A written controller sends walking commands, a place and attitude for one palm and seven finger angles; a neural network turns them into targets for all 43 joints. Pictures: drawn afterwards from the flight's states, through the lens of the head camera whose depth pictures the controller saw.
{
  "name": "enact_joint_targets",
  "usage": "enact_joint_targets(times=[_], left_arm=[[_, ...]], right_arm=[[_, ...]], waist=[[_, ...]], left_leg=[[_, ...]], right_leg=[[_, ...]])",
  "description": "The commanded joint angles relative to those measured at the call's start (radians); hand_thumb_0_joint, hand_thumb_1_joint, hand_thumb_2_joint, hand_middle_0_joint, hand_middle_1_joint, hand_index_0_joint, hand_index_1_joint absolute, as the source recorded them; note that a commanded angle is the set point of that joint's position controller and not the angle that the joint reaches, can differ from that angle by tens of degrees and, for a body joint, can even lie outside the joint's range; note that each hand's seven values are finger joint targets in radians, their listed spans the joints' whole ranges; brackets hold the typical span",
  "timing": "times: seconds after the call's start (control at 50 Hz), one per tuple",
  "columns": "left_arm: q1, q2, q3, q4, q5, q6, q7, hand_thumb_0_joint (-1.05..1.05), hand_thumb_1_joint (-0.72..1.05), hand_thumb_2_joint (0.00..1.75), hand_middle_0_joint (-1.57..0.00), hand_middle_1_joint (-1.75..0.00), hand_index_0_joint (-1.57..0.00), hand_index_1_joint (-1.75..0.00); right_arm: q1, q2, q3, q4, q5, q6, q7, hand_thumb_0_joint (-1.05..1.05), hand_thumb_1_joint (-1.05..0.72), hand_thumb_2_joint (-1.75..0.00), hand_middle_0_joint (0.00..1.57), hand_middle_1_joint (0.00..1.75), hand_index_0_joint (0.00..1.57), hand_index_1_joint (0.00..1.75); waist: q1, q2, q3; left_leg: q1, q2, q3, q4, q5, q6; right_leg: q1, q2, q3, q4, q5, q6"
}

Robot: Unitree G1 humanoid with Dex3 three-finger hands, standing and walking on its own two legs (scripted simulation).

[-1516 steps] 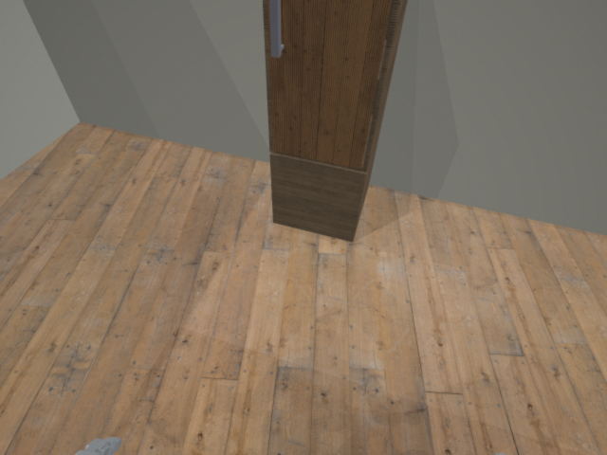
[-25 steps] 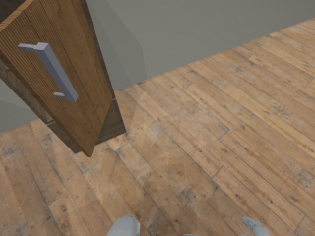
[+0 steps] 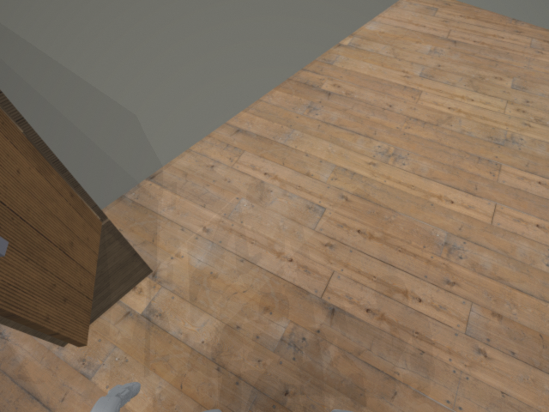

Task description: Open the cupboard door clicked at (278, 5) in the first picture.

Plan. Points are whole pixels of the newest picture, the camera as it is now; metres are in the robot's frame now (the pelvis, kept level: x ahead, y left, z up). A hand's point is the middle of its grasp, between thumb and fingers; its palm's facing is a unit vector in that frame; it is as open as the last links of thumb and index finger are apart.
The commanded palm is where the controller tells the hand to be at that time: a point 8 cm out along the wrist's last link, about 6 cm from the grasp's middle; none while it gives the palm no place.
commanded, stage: walk to a spot facing it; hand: left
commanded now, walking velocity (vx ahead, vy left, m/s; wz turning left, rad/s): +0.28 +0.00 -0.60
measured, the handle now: out of the picture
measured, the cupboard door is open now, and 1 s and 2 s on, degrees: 54 54 54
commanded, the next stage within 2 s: turn to face it in 1.64 s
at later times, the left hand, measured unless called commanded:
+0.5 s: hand (168, 378) +0.18 +0.21 -0.17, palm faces -0.18 -0.97 -0.17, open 7.4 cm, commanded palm none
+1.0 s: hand (311, 199) +0.55 -0.04 -0.15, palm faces -0.53 -0.83 -0.19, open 7.3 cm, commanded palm none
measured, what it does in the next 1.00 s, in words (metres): walks ahead, turning right: left foot, then right foot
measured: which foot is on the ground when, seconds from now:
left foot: up 0.00-0.42, down 0.44-0.92, up 0.94-1.00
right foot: down 0.00-0.44, up 0.46-0.90, down 0.92-1.00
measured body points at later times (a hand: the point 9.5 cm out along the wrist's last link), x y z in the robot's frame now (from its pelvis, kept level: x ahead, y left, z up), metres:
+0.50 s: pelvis +0.14 +0.01 +0.00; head +0.18 +0.03 +0.45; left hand +0.19 +0.26 -0.16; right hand +0.20 -0.26 -0.11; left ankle +0.18 +0.11 -0.72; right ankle +0.00 -0.09 -0.67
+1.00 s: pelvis +0.33 -0.12 -0.01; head +0.37 -0.15 +0.44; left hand +0.58 +0.00 -0.14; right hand +0.11 -0.23 -0.15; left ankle +0.25 +0.09 -0.62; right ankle +0.35 -0.18 -0.72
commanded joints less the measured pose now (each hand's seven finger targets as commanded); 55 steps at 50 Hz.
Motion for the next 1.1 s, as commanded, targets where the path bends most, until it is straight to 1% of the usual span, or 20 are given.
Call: enact_joint_targets(times=[0.0,0.08,0.3,0.34,0.38,0.4,0.42,0.44,0.5,0.56,0.7,0.78,0.84,0.86,0.88,0.9,0.92,0.94,1.0,1.08], left_arm=[[0.238,0.253,0.053,0.003,-0.009,-0.023,0.046,0.00,0.90,0.90,-0.20,-0.30,-0.20,-0.30],[0.100,0.141,0.031,-0.030,-0.004,-0.043,0.048,0.00,0.90,0.90,-0.20,-0.30,-0.20,-0.30],[0.179,0.153,0.042,0.015,0.005,-0.071,0.026,0.00,0.90,0.90,-0.20,-0.30,-0.20,-0.30],[0.151,0.157,0.044,0.015,0.004,-0.070,0.024,0.00,0.90,0.90,-0.20,-0.30,-0.20,-0.30],[0.089,0.128,0.043,0.003,-0.002,-0.071,0.025,0.00,0.90,0.90,-0.20,-0.30,-0.20,-0.30],[0.092,0.071,0.032,-0.008,-0.010,-0.072,0.017,0.00,0.90,0.90,-0.20,-0.30,-0.20,-0.30],[0.121,0.011,0.018,-0.027,-0.017,-0.075,0.007,0.00,0.90,0.90,-0.20,-0.30,-0.20,-0.30],[0.066,0.049,0.022,-0.039,-0.005,-0.079,0.007,0.00,0.90,0.90,-0.20,-0.30,-0.20,-0.30],[0.048,0.027,0.027,-0.006,0.014,-0.071,-0.015,0.00,0.90,0.90,-0.20,-0.30,-0.20,-0.30],[0.080,-0.027,0.009,0.008,0.010,-0.050,-0.023,0.00,0.90,0.90,-0.20,-0.30,-0.20,-0.30],[-0.107,-0.063,-0.015,-0.050,0.011,-0.038,-0.029,0.00,0.90,0.90,-0.20,-0.30,-0.20,-0.30],[-0.165,-0.051,-0.021,-0.058,0.003,-0.043,-0.024,0.00,0.90,0.90,-0.20,-0.30,-0.20,-0.30],[0.016,-0.008,-0.004,-0.009,0.001,-0.051,-0.009,0.00,0.90,0.90,-0.20,-0.30,-0.20,-0.30],[0.162,0.027,0.007,0.035,0.005,-0.061,-0.002,0.00,0.90,0.90,-0.20,-0.30,-0.20,-0.30],[0.307,0.105,0.031,0.082,0.011,-0.069,0.010,0.00,0.90,0.90,-0.20,-0.30,-0.20,-0.30],[0.390,0.206,0.057,0.099,0.002,-0.072,0.025,0.00,0.90,0.90,-0.20,-0.30,-0.20,-0.30],[0.333,0.239,0.056,0.084,-0.022,-0.066,0.036,0.00,0.90,0.90,-0.20,-0.30,-0.20,-0.30],[0.238,0.178,0.043,0.070,-0.027,-0.064,0.041,0.00,0.90,0.90,-0.20,-0.30,-0.20,-0.30],[0.105,0.047,-0.007,0.055,-0.019,-0.091,0.042,0.00,0.90,0.90,-0.20,-0.30,-0.20,-0.30],[0.166,0.014,-0.015,0.106,-0.015,-0.120,0.037,0.00,0.90,0.90,-0.20,-0.30,-0.20,-0.30]], right_arm=[[-0.122,-0.099,-0.020,-0.140,0.009,-0.007,0.007,0.00,-0.90,-0.90,0.20,0.30,0.20,0.30],[-0.104,-0.095,-0.032,-0.083,0.000,-0.014,0.024,0.00,-0.90,-0.90,0.20,0.30,0.20,0.30],[-0.209,-0.068,-0.032,-0.125,0.007,-0.060,0.032,0.00,-0.90,-0.90,0.20,0.30,0.20,0.30],[-0.174,-0.071,-0.031,-0.118,0.010,-0.072,0.027,0.00,-0.90,-0.90,0.20,0.30,0.20,0.30],[0.003,-0.099,-0.036,-0.060,0.009,-0.089,0.009,0.00,-0.90,-0.90,0.20,0.30,0.20,0.30],[0.148,-0.181,-0.054,-0.016,-0.002,-0.098,-0.005,0.00,-0.90,-0.90,0.20,0.30,0.20,0.30],[0.279,-0.280,-0.071,0.001,-0.021,-0.104,-0.011,0.00,-0.90,-0.90,0.20,0.30,0.20,0.30],[0.265,-0.259,-0.056,-0.007,-0.018,-0.089,-0.015,0.00,-0.90,-0.90,0.20,0.30,0.20,0.30],[0.089,-0.107,-0.014,-0.043,-0.016,-0.100,-0.007,0.00,-0.90,-0.90,0.20,0.30,0.20,0.30],[0.139,-0.061,0.003,-0.001,-0.006,-0.118,-0.017,0.00,-0.90,-0.90,0.20,0.30,0.20,0.30],[0.265,-0.046,0.013,0.073,-0.013,-0.115,-0.014,0.00,-0.90,-0.90,0.20,0.30,0.20,0.30],[0.296,-0.069,0.015,0.113,-0.017,-0.105,-0.014,0.00,-0.90,-0.90,0.20,0.30,0.20,0.30],[0.250,-0.120,0.007,0.119,-0.011,-0.099,-0.015,0.00,-0.90,-0.90,0.20,0.30,0.20,0.30],[0.213,-0.122,0.006,0.112,-0.004,-0.097,-0.010,0.00,-0.90,-0.90,0.20,0.30,0.20,0.30],[0.200,-0.102,0.010,0.101,0.012,-0.100,0.002,0.00,-0.90,-0.90,0.20,0.30,0.20,0.30],[0.238,-0.025,0.016,0.077,0.028,-0.100,0.001,0.00,-0.90,-0.90,0.20,0.30,0.20,0.30],[0.162,-0.048,0.006,0.059,0.024,-0.091,0.004,0.00,-0.90,-0.90,0.20,0.30,0.20,0.30],[0.110,-0.042,-0.006,0.060,0.018,-0.090,0.008,0.00,-0.90,-0.90,0.20,0.30,0.20,0.30],[0.135,0.016,0.002,0.109,0.001,-0.067,0.007,0.00,-0.90,-0.90,0.20,0.30,0.20,0.30],[0.180,0.042,0.001,0.137,-0.001,-0.046,0.016,0.00,-0.90,-0.90,0.20,0.30,0.20,0.30]], waist=[[0.122,-0.280,-0.158],[0.032,-0.189,-0.112],[0.055,-0.176,-0.045],[0.030,-0.168,-0.049],[-0.061,-0.097,-0.112],[-0.119,0.100,-0.194],[-0.145,0.382,-0.278],[-0.143,0.233,-0.222],[-0.029,0.102,-0.017],[-0.008,0.118,-0.081],[-0.042,0.086,-0.027],[-0.041,0.098,0.000],[0.053,0.108,-0.103],[0.127,0.066,-0.172],[0.194,-0.039,-0.258],[0.188,-0.283,-0.375],[0.163,-0.241,-0.314],[0.116,-0.125,-0.151],[-0.003,-0.067,-0.045],[-0.038,-0.090,-0.091]], left_leg=[[-0.438,-0.059,-0.185,0.488,-0.218,0.007],[-0.358,-0.054,-0.178,0.447,0.034,-0.015],[-0.272,-0.124,-0.169,0.087,0.058,-0.004],[-0.145,-0.146,-0.160,-0.020,0.073,0.006],[0.190,-0.153,-0.156,-0.228,0.167,0.017],[0.419,-0.006,-0.316,-0.299,0.039,0.058],[0.546,0.311,-0.703,-0.412,-0.040,0.162],[0.445,0.357,-0.783,-0.464,-0.050,0.220],[0.169,0.205,-0.447,-0.468,0.148,0.150],[0.254,0.119,-0.183,-0.389,0.626,0.077],[0.312,0.127,-0.069,-0.431,0.634,0.129],[0.293,0.147,-0.005,-0.401,0.864,0.138],[0.299,0.166,0.025,-0.191,1.151,0.126],[0.211,0.134,0.044,-0.013,1.119,0.098],[-0.008,0.059,0.076,0.248,0.821,0.065],[-0.313,-0.136,0.028,0.646,-0.141,0.009],[-0.411,-0.113,-0.143,0.790,-0.170,0.039],[-0.438,-0.053,-0.182,0.768,-0.034,0.046],[-0.266,-0.003,-0.188,0.580,0.099,0.033],[-0.262,-0.033,-0.157,0.415,0.168,0.019]], right_leg=[[0.365,-0.377,0.506,-0.318,0.162,-0.228],[0.234,-0.214,0.368,-0.336,0.138,-0.166],[0.221,-0.198,0.448,-0.357,0.070,-0.202],[0.157,-0.186,0.445,-0.317,0.108,-0.189],[-0.008,-0.103,0.375,-0.167,0.133,-0.130],[-0.155,0.009,0.277,0.065,0.061,-0.083],[-0.360,0.120,0.094,0.445,-0.293,-0.016],[-0.403,0.044,0.161,0.602,-0.254,-0.026],[-0.395,-0.057,0.121,0.711,-0.005,-0.009],[-0.392,-0.045,0.067,0.696,0.060,0.006],[-0.457,-0.059,0.002,0.405,0.155,-0.002],[-0.269,-0.014,-0.072,0.136,0.115,-0.046],[0.000,0.042,-0.093,0.068,0.050,-0.100],[0.221,0.062,-0.093,-0.001,0.101,-0.119],[0.511,-0.066,0.050,-0.046,0.113,-0.170],[0.708,-0.385,0.611,-0.181,0.146,-0.302],[0.612,-0.427,0.699,-0.310,0.079,-0.309],[0.451,-0.389,0.559,-0.351,0.036,-0.267],[0.096,-0.265,0.297,-0.389,0.259,-0.172],[0.150,-0.172,0.172,-0.395,0.452,-0.127]])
